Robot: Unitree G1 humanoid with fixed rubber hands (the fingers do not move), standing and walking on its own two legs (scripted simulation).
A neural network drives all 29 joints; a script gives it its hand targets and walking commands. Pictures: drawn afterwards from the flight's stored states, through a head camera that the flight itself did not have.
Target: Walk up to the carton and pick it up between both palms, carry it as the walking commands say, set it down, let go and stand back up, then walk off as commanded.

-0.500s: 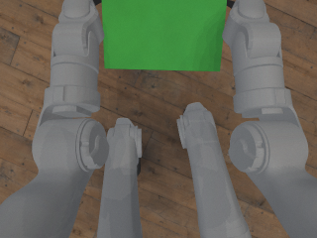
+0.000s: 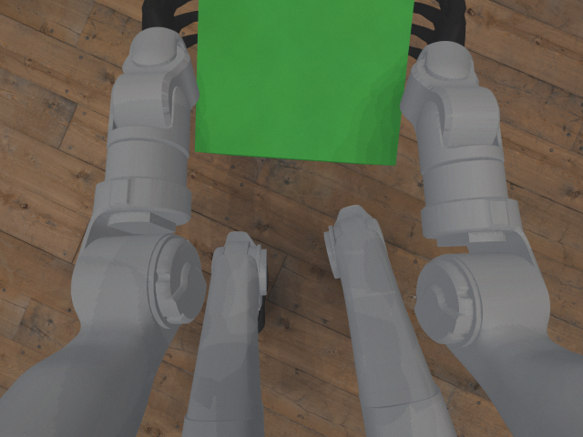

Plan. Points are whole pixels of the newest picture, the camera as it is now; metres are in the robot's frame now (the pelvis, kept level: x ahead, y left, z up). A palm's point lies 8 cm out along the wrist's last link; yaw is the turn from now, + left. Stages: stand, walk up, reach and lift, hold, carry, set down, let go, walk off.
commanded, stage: reach and lift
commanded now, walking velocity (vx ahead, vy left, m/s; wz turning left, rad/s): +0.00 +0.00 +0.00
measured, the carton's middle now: (302, 49) +0.56 -0.06 -0.15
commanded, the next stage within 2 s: none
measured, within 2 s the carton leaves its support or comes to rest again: neither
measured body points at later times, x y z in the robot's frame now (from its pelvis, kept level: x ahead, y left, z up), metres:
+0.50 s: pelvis +0.01 +0.01 +0.06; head +0.27 -0.03 +0.41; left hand +0.54 +0.10 +0.01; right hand +0.49 -0.19 +0.00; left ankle +0.14 +0.14 -0.53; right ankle +0.19 -0.14 -0.53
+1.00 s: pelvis +0.09 +0.00 +0.14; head +0.17 -0.01 +0.58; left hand +0.52 +0.11 +0.13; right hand +0.47 -0.19 +0.14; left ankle +0.14 +0.14 -0.53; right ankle +0.18 -0.14 -0.53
